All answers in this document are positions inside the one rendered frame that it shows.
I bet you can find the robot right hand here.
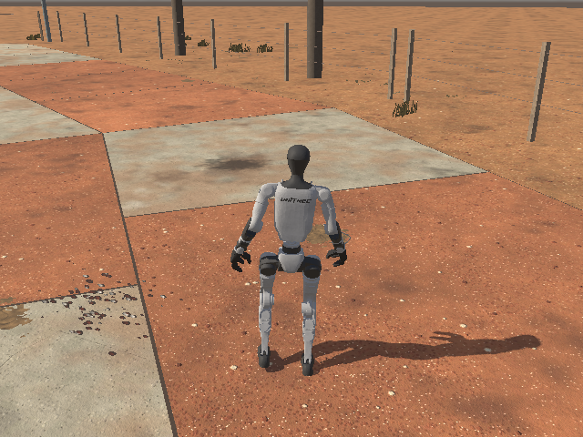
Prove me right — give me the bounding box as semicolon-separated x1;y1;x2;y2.
326;249;347;267

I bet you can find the robot left hand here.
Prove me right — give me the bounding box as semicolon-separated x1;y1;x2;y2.
230;250;251;272

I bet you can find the left robot forearm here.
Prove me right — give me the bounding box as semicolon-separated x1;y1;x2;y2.
234;218;256;254

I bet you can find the right robot shin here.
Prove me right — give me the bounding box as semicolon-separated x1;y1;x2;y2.
302;302;316;364

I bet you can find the left robot foot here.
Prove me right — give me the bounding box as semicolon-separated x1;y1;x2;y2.
257;345;271;368

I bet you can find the left robot upper arm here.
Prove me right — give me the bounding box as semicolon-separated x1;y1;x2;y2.
248;183;278;233

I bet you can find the right robot forearm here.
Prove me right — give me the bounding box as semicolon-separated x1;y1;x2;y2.
329;221;345;253

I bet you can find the right robot upper arm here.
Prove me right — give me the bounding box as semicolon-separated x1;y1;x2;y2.
315;185;338;235

